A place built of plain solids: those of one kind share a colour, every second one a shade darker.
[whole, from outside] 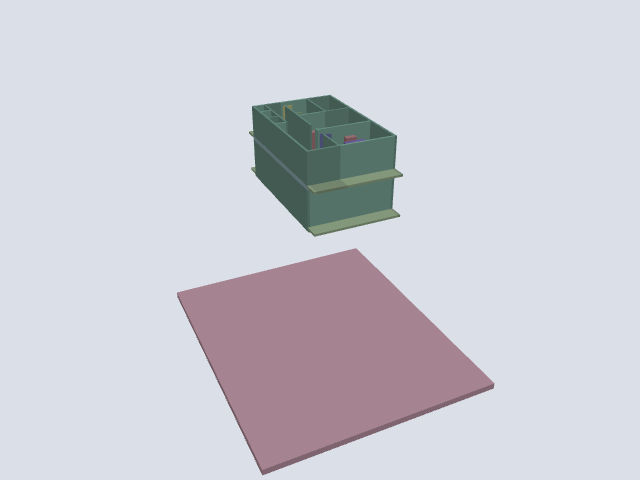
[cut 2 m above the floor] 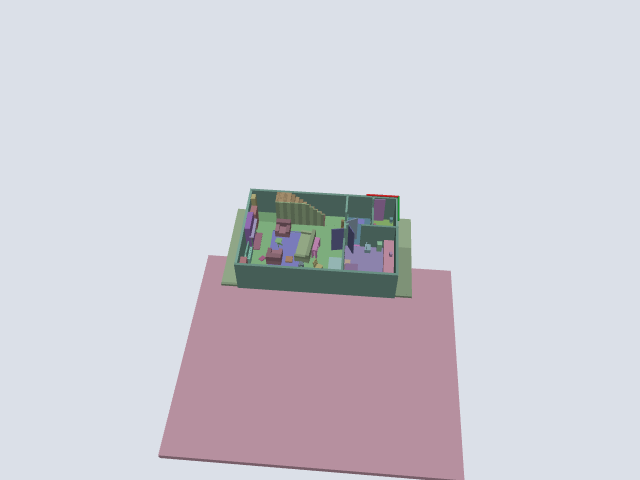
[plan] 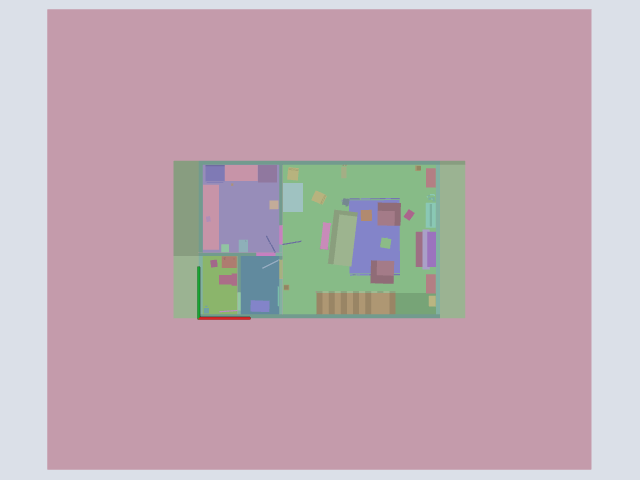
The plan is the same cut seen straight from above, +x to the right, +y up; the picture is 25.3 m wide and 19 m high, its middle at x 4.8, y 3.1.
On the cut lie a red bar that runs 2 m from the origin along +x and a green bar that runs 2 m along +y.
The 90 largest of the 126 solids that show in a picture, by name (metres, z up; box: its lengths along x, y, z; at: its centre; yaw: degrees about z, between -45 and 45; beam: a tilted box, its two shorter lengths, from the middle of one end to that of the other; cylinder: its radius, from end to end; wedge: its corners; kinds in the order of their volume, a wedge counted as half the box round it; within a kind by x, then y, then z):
{
 "under_1": {"box": [21.55, 18.24, 0.5], "at": [4.78, 3.12, -13.24]},
 "wall_1": {"box": [0.16, 0.71, 2.24], "at": [0.08, 0.52, 4.02]},
 "wall_2": {"box": [0.16, 2.31, 2.9], "at": [0.08, 1.31, 1.15]},
 "wall_3": {"box": [0.16, 1.12, 2.24], "at": [0.08, 1.56, 4.02]},
 "wall_4": {"box": [0.16, 1.94, 2.24], "at": [0.08, 3.22, 4.02]},
 "wall_5": {"box": [0.16, 3.48, 2.9], "at": [0.08, 4.34, 1.15]},
 "wall_6": {"box": [0.16, 1.76, 2.24], "at": [0.08, 5.2, 4.02]},
 "wall_7": {"box": [2.28, 0.13, 2.9], "at": [1.14, 2.54, 1.15]},
 "wall_8": {"box": [0.13, 0.71, 2.24], "at": [1.45, 0.52, 4.02]},
 "wall_9": {"box": [0.13, 1.44, 2.9], "at": [1.59, 1.75, 1.15]},
 "wall_10": {"box": [3.32, 0.13, 2.24], "at": [1.66, 4.25, 4.02]},
 "wall_11": {"box": [4.24, 0.13, 2.24], "at": [2.12, 0.94, 4.02]},
 "wall_12": {"box": [0.13, 0.71, 2.24], "at": [2.81, 0.52, 4.02]},
 "wall_13": {"box": [0.28, 0.13, 2.9], "at": [3.18, 2.54, 1.15]},
 "wall_14": {"box": [4.35, 0.13, 2.24], "at": [3.21, 2.19, 4.02]},
 "wall_15": {"box": [0.13, 1.4, 2.9], "at": [3.25, 0.86, 1.15]},
 "wall_16": {"box": [0.13, 1.94, 2.24], "at": [3.25, 3.22, 4.02]},
 "wall_17": {"box": [0.13, 2.4, 2.9], "at": [3.25, 4.88, 1.15]},
 "wall_18": {"box": [0.13, 1.76, 2.24], "at": [3.25, 5.2, 4.02]},
 "wall_19": {"box": [0.13, 0.71, 2.24], "at": [4.17, 0.52, 4.02]},
 "wall_20": {"box": [9.55, 0.16, 5.44], "at": [4.78, 0.08, 2.42]},
 "wall_21": {"box": [9.55, 0.16, 5.44], "at": [4.78, 6.16, 2.42]},
 "wall_22": {"box": [0.43, 0.13, 2.24], "at": [6.36, 2.19, 4.02]},
 "wall_23": {"box": [0.13, 3.83, 2.24], "at": [6.36, 4.17, 4.02]},
 "wall_24": {"box": [2.22, 0.13, 2.24], "at": [8.44, 2.19, 4.02]},
 "wall_25": {"box": [0.16, 1.96, 2.24], "at": [9.47, 1.14, 4.02]},
 "wall_26": {"box": [0.16, 5.92, 2.9], "at": [9.47, 3.12, 1.15]},
 "wall_27": {"box": [0.16, 3.83, 2.24], "at": [9.47, 4.17, 4.02]},
 "stair_1": {"box": [3.13, 0.84, 0.51], "at": [6.22, 0.58, -0.05]},
 "stair_2": {"box": [2.89, 0.84, 0.71], "at": [6.35, 0.58, 0.06]},
 "stair_3": {"box": [2.65, 0.84, 0.92], "at": [6.47, 0.58, 0.16]},
 "stair_4": {"box": [2.41, 0.84, 1.13], "at": [6.59, 0.58, 0.27]},
 "stair_5": {"box": [2.17, 0.84, 1.34], "at": [6.71, 0.58, 0.37]},
 "stair_6": {"box": [1.93, 0.84, 1.54], "at": [6.83, 0.58, 0.47]},
 "stair_7": {"box": [1.69, 0.84, 1.75], "at": [6.95, 0.58, 0.58]},
 "stair_8": {"box": [1.44, 0.84, 1.96], "at": [7.07, 0.58, 0.68]},
 "stair_9": {"box": [1.2, 0.84, 2.17], "at": [7.19, 0.58, 0.78]},
 "stair_10": {"box": [0.96, 0.84, 2.38], "at": [7.31, 0.58, 0.89]},
 "stair_11": {"box": [0.48, 0.84, 2.79], "at": [7.55, 0.58, 1.09]},
 "stair_12": {"box": [0.24, 0.84, 3.0], "at": [7.67, 0.58, 1.2]},
 "floor_living_1": {"box": [1.34, 0.84, 0.5], "at": [3.99, 0.58, -0.25]},
 "floor_living_2": {"box": [6.07, 5.08, 0.5], "at": [6.36, 3.54, -0.25]},
 "floor_living_3": {"box": [1.6, 0.84, 0.5], "at": [8.59, 0.58, -0.25]},
 "floor_kitchen_1": {"box": [3.03, 3.48, 0.5], "at": [1.68, 4.34, -0.25]},
 "upper_floor_next_1": {"box": [1.0, 2.31, 0.16], "at": [-0.5, 1.31, -0.08]},
 "upper_floor_next_2": {"box": [1.0, 3.48, 0.16], "at": [-0.5, 4.34, -0.08]},
 "upper_floor_next_3": {"box": [1.0, 1.96, 0.16], "at": [10.05, 1.14, 2.83]},
 "upper_floor_next_4": {"box": [1.0, 5.92, 0.16], "at": [10.05, 3.12, -0.08]},
 "upper_floor_next_5": {"box": [1.0, 3.83, 0.16], "at": [10.05, 4.17, 2.83]},
 "floor_hall_1": {"box": [1.53, 2.31, 0.5], "at": [2.42, 1.31, -0.25]},
 "flat_shelf_1": {"box": [0.39, 0.76, 1.46], "at": [4.71, 2.65, 3.64]},
 "flat_shelf_2": {"box": [0.39, 0.76, 1.46], "at": [6.62, 4.48, 3.64]},
 "flat_shelf_3": {"box": [0.39, 0.76, 1.46], "at": [9.19, 1.36, 0.73]},
 "flat_shelf_4": {"box": [0.39, 0.76, 1.46], "at": [9.19, 5.56, 0.73]},
 "floor_wc_1": {"box": [1.37, 2.31, 0.5], "at": [0.84, 1.31, -0.25]},
 "fixture_breast_living_1": {"box": [0.35, 1.4, 2.65], "at": [9.22, 2.73, 1.28]},
 "fixture_breast_bedroom_1": {"box": [0.3, 1.4, 2.29], "at": [9.24, 3.4, 4.0]},
 "fridge_1": {"box": [0.75, 0.7, 1.72], "at": [2.72, 5.72, 0.86]},
 "sofa_1": {"box": [0.23, 2.16, 0.39], "at": [5.35, 3.22, 0.65], "yaw": -6.8},
 "sofa_2": {"box": [0.93, 2.16, 0.34], "at": [5.71, 3.17, 0.28], "yaw": -6.8},
 "armchair_club_1": {"box": [0.92, 0.33, 0.38], "at": [7.26, 1.54, 0.61], "yaw": -1.5},
 "armchair_club_2": {"box": [0.92, 0.9, 0.35], "at": [7.27, 1.83, 0.24], "yaw": -1.5},
 "armchair_club_3": {"box": [0.92, 0.9, 0.35], "at": [7.54, 4.12, 0.24], "yaw": -1.0},
 "armchair_club_4": {"box": [0.92, 0.33, 0.38], "at": [7.54, 4.41, 0.61], "yaw": -1.0},
 "wall_band_1": {"box": [9.55, 0.16, 0.31], "at": [4.78, 0.08, 2.75]},
 "rug_1": {"box": [2.0, 2.9, 0.08], "at": [6.96, 3.23, -0.03], "yaw": 0.4},
 "range_flat_1": {"box": [0.76, 0.65, 0.94], "at": [0.65, 5.75, 0.47]},
 "stair_pan_1": {"box": [0.24, 0.08, 2.65], "at": [6.22, 1.04, 1.03]},
 "stair_pan_2": {"box": [0.24, 0.08, 2.86], "at": [6.47, 1.04, 1.13]},
 "stair_pan_3": {"box": [0.24, 0.08, 3.07], "at": [6.71, 1.04, 1.23]},
 "stair_pan_4": {"box": [0.24, 0.08, 3.27], "at": [6.95, 1.04, 1.34]},
 "stair_pan_5": {"box": [0.24, 0.08, 3.48], "at": [7.19, 1.04, 1.44]},
 "stair_pan_6": {"box": [0.24, 0.08, 3.69], "at": [7.43, 1.04, 1.54]},
 "stair_pan_7": {"box": [0.24, 0.08, 3.9], "at": [7.67, 1.04, 1.65]},
 "billy_1": {"box": [0.28, 0.42, 2.02], "at": [9.24, 0.68, 1.01]},
 "tv_board_1": {"box": [0.4, 1.0, 0.48], "at": [9.18, 4.08, 0.24]},
 "leaf_kitchen_door_1": {"box": [0.05, 0.76, 2.0], "at": [2.86, 2.93, 1.0], "yaw": 29.0},
 "leaf_kitchen_door_2": {"box": [0.76, 0.05, 2.0], "at": [3.69, 2.99, 1.0], "yaw": 10.0},
 "floor_gap_kitchen_door_1": {"box": [0.76, 0.13, 0.5], "at": [2.66, 2.54, -0.25]},
 "floor_gap_kitchen_door_2": {"box": [0.13, 0.76, 0.5], "at": [3.25, 3.3, -0.25]},
 "bar_stool_1": {"box": [0.35, 0.35, 0.74], "at": [2.98, 4.49, 0.37]},
 "leaf_bedroom_door_1": {"box": [0.05, 0.76, 2.0], "at": [6.74, 2.59, 3.91], "yaw": -27.0},
 "leaf_living_door_1": {"box": [0.76, 0.05, 2.0], "at": [2.85, 2.15, 1.0], "yaw": 27.0},
 "leaf_bath_door_1": {"box": [0.05, 0.72, 2.0], "at": [0.32, 2.61, 3.91], "yaw": -1.0},
 "leaf_wc_door_1": {"box": [0.72, 0.05, 2.0], "at": [1.17, 0.28, 1.0], "yaw": 4.0},
 "kitchen_bin_1": {"box": [0.31, 0.31, 0.65], "at": [1.04, 2.77, 0.33]},
 "counter_run_1": {"box": [0.64, 2.58, 0.038], "at": [0.49, 4.0, 0.9]},
 "fixture_hearth_living_1": {"box": [0.45, 1.4, 0.1], "at": [8.82, 2.73, 0.0]},
 "recycling_tote_1": {"box": [0.37, 0.5, 0.29], "at": [1.77, 2.86, 0.14]},
 "floor_gap_living_door_1": {"box": [0.13, 0.76, 0.5], "at": [3.25, 1.94, -0.25]}
}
